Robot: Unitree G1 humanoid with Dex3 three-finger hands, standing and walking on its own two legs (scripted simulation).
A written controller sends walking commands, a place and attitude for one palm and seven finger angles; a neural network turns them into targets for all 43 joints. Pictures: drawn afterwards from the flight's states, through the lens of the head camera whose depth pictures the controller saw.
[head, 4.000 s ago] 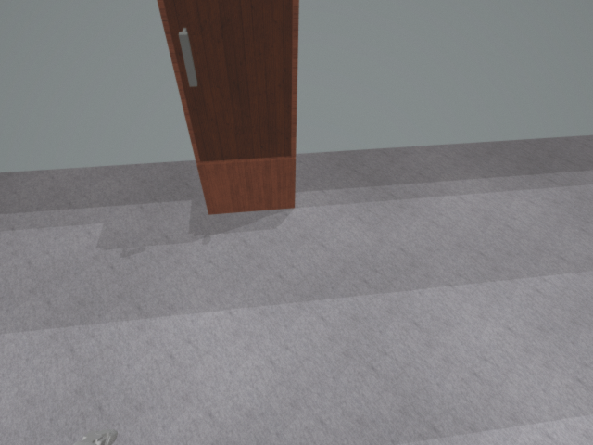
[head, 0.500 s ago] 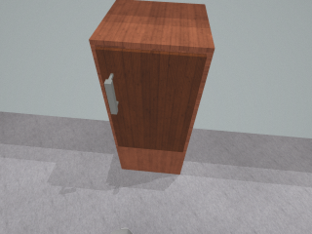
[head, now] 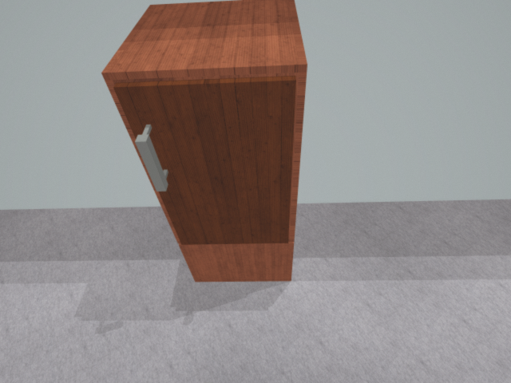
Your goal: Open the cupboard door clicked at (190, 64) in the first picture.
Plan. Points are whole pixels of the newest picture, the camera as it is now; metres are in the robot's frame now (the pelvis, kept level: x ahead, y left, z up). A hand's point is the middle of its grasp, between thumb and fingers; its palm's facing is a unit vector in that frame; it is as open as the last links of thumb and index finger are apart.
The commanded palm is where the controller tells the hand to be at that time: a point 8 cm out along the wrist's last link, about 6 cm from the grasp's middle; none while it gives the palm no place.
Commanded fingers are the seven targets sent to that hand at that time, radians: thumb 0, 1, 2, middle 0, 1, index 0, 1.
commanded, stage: come to a stop and stand still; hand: left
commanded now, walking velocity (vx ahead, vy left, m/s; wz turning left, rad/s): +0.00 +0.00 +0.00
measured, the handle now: (155, 158) +0.58 +0.27 +0.00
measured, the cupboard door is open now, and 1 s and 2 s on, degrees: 0 0 0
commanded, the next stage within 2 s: look again from close up in 0.58 s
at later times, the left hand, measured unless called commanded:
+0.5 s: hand out of the picture -0.03 +0.13 -0.16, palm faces +0.09 -0.98 -0.19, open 7.3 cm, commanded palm none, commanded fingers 0.00 0.90 0.90 -0.20 -0.30 -0.20 -0.30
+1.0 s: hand out of the picture -0.04 +0.18 -0.16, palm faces +0.07 -0.98 -0.19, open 7.4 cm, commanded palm none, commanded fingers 0.00 0.90 0.90 -0.20 -0.30 -0.20 -0.30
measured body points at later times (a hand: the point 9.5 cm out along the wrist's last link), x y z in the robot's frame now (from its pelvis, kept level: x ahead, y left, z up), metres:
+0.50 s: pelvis -0.03 -0.04 +0.02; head -0.03 -0.05 +0.47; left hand -0.04 +0.18 -0.14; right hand -0.05 -0.25 -0.15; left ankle -0.06 +0.10 -0.72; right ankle +0.01 -0.10 -0.73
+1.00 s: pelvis -0.05 +0.01 +0.01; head -0.06 +0.01 +0.46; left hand -0.05 +0.23 -0.15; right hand -0.06 -0.19 -0.15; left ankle -0.06 +0.10 -0.73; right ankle +0.01 -0.10 -0.72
